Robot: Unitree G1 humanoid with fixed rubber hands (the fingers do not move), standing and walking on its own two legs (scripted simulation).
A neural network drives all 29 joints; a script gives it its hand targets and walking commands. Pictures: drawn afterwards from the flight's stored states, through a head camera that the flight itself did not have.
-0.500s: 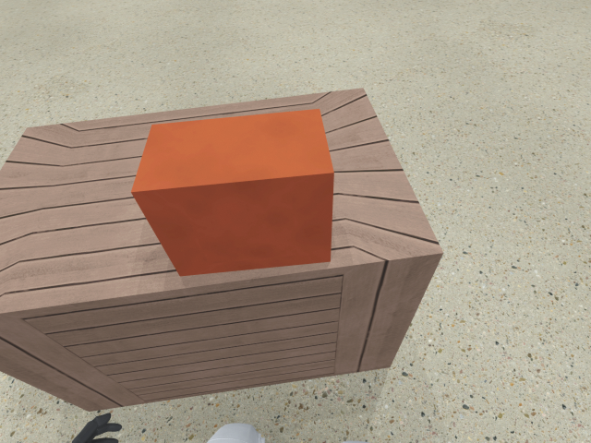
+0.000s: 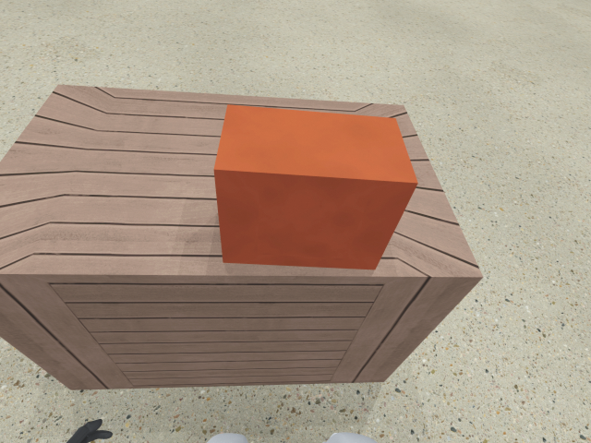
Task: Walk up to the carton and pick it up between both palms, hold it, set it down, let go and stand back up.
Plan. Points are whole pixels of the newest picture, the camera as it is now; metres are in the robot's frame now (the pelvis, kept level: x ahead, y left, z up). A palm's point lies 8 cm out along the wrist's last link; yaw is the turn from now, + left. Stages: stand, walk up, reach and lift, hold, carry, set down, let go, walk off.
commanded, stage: walk up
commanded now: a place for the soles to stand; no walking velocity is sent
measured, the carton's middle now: (306, 192) +0.50 -0.01 +0.03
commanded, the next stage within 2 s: none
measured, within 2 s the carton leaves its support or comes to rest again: neither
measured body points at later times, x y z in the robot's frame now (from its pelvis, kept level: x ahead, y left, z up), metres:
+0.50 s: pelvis +0.02 -0.07 +0.00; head +0.04 -0.08 +0.45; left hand +0.12 +0.25 -0.10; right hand +0.07 -0.39 -0.11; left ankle +0.04 +0.09 -0.70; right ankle +0.05 -0.12 -0.72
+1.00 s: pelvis +0.02 -0.02 +0.00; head +0.03 +0.00 +0.45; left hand +0.11 +0.29 -0.12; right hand +0.08 -0.34 -0.09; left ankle +0.05 +0.09 -0.72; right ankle +0.04 -0.12 -0.71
